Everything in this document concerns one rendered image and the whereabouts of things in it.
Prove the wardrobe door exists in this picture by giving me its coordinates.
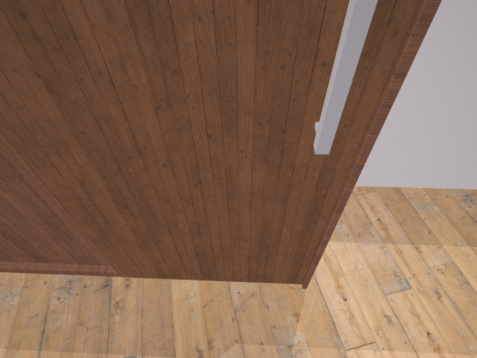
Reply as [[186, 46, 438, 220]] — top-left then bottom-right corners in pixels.
[[0, 0, 425, 284], [0, 134, 111, 266]]

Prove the handle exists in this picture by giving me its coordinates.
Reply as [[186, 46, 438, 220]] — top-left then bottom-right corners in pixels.
[[314, 0, 378, 154]]

